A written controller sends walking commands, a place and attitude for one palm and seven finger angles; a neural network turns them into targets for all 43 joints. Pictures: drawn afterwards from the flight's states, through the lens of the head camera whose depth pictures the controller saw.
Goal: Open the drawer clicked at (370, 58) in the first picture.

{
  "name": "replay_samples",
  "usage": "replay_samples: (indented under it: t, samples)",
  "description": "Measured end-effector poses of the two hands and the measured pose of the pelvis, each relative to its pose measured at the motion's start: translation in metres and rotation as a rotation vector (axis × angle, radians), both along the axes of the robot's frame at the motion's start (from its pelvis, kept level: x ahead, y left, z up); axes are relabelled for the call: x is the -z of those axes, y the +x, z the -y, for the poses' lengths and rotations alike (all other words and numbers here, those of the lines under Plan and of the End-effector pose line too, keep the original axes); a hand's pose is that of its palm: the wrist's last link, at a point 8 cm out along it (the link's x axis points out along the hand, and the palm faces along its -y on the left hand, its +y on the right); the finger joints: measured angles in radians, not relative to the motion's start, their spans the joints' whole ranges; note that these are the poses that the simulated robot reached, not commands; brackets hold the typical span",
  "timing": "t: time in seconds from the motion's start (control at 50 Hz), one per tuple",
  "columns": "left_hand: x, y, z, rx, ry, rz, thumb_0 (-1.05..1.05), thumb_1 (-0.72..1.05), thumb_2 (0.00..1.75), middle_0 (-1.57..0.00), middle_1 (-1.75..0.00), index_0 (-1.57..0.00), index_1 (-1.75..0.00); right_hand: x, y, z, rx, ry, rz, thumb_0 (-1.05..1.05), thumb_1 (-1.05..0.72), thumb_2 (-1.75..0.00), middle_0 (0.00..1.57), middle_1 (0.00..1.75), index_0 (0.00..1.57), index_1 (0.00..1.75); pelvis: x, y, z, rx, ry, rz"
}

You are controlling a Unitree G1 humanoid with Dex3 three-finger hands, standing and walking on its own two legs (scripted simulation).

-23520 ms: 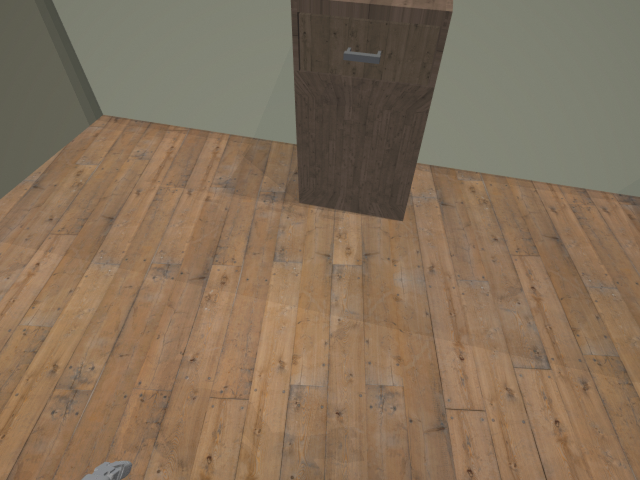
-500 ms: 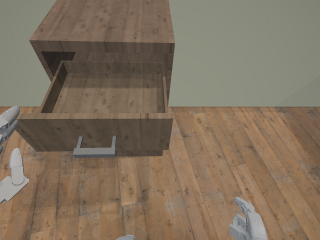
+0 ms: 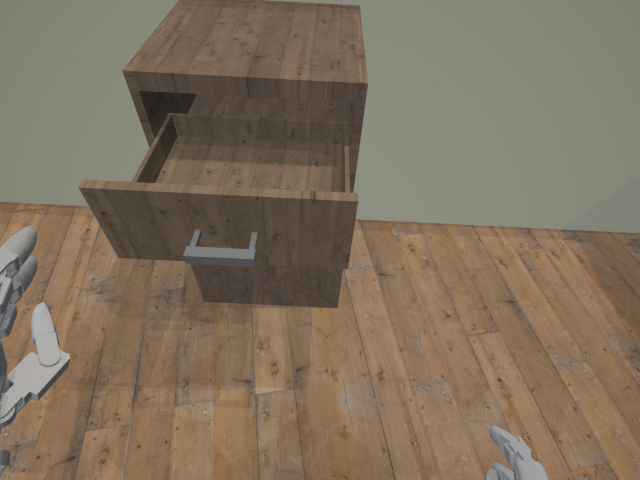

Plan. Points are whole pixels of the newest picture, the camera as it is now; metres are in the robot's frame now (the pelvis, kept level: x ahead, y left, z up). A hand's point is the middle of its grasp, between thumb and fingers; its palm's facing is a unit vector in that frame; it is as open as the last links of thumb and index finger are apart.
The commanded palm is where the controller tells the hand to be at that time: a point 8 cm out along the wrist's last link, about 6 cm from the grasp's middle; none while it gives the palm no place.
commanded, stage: stop stepping back and stand still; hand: left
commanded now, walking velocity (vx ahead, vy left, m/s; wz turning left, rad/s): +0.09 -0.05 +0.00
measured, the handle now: (223, 246) +0.48 +0.18 -0.04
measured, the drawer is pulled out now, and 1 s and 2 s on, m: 0.30 0.30 0.30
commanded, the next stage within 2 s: let the arm hang, fingers relaxed in 0.24 s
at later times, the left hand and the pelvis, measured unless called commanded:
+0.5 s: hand (136, 448) +0.17 +0.24 -0.07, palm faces +0.13 -0.93 -0.35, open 7.4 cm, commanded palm none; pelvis -0.01 +0.01 +0.00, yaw +1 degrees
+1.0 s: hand out of the picture -0.05 +0.19 -0.16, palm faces +0.05 -0.98 -0.21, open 7.3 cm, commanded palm none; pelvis -0.01 +0.01 +0.01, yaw -1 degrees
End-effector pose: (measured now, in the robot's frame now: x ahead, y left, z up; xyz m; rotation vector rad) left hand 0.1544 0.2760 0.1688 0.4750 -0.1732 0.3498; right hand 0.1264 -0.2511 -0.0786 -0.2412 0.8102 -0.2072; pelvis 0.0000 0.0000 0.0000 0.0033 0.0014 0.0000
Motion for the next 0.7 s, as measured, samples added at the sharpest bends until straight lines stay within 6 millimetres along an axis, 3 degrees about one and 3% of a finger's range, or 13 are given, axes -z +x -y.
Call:
replay_samples:
  t: [0.2, 0.34, 0.36, 0.4, 0.46, 0.52, 0.56, 0.6, 0.7]
  samples:
    - [-0.017, -0.014, 0.003, 0.024, 0.041, 0.053, 0.02, 0.88, 0.90, -0.21, -0.30, -0.21, -0.31, -0.003, 0.009, -0.024, -0.056, 0.062, 0.057, 0.02, -0.91, -0.90, 0.20, 0.30, 0.20, 0.30, -0.002, -0.006, 0.002, -0.005, -0.016, 0.016]
    - [-0.008, -0.005, -0.003, 0.005, 0.001, 0.016, 0.02, 0.88, 0.90, -0.21, -0.30, -0.21, -0.31, -0.007, 0.023, -0.033, -0.072, 0.068, 0.059, 0.01, -0.90, -0.90, 0.20, 0.30, 0.20, 0.30, -0.005, -0.003, -0.003, -0.002, -0.016, 0.011]
    - [0.000, -0.001, -0.004, 0.017, 0.014, -0.010, 0.02, 0.89, 0.90, -0.21, -0.30, -0.21, -0.31, -0.005, 0.025, -0.033, -0.088, 0.077, 0.064, 0.01, -0.90, -0.90, 0.20, 0.30, 0.20, 0.30, -0.005, -0.003, -0.004, -0.010, -0.015, 0.002]
    - [0.044, 0.011, -0.012, 0.015, -0.022, -0.175, 0.01, 0.89, 0.90, -0.21, -0.30, -0.21, -0.30, 0.008, 0.027, -0.031, -0.119, 0.091, 0.030, 0.01, -0.90, -0.90, 0.20, 0.30, 0.20, 0.30, -0.001, -0.004, -0.007, -0.019, -0.008, -0.010]
    - [0.142, 0.013, -0.016, -0.057, -0.186, -0.546, 0.01, 0.89, 0.90, -0.20, -0.30, -0.20, -0.30, 0.029, 0.019, -0.028, -0.114, 0.102, -0.056, 0.01, -0.90, -0.90, 0.20, 0.30, 0.20, 0.30, 0.003, -0.006, -0.009, -0.023, -0.003, -0.009]
    - [0.231, -0.017, 0.005, -0.094, -0.342, -0.903, 0.01, 0.90, 0.90, -0.20, -0.30, -0.20, -0.30, 0.039, -0.002, -0.026, -0.073, 0.100, -0.141, 0.01, -0.91, -0.90, 0.20, 0.30, 0.20, 0.30, 0.005, -0.007, -0.009, -0.017, 0.003, 0.009]
    - [0.273, -0.049, 0.027, -0.089, -0.429, -1.103, 0.01, 0.90, 0.90, -0.20, -0.29, -0.20, -0.30, 0.042, -0.024, -0.025, -0.039, 0.091, -0.208, 0.01, -0.91, -0.90, 0.20, 0.29, 0.20, 0.30, 0.005, -0.008, -0.008, -0.010, 0.004, 0.023]
    - [0.300, -0.083, 0.051, -0.076, -0.504, -1.265, 0.01, 0.91, 0.90, -0.20, -0.29, -0.20, -0.30, 0.043, -0.049, -0.025, -0.009, 0.081, -0.287, 0.01, -0.91, -0.90, 0.20, 0.29, 0.20, 0.30, 0.003, -0.008, -0.008, -0.003, -0.001, 0.032]
    - [0.312, -0.133, 0.043, -0.192, -0.562, -1.379, -0.03, 1.01, 0.89, -0.21, -0.30, -0.21, -0.30, 0.047, -0.114, -0.027, 0.032, 0.073, -0.515, 0.01, -0.91, -0.90, 0.20, 0.29, 0.20, 0.30, -0.004, -0.009, -0.004, -0.010, -0.016, 0.029]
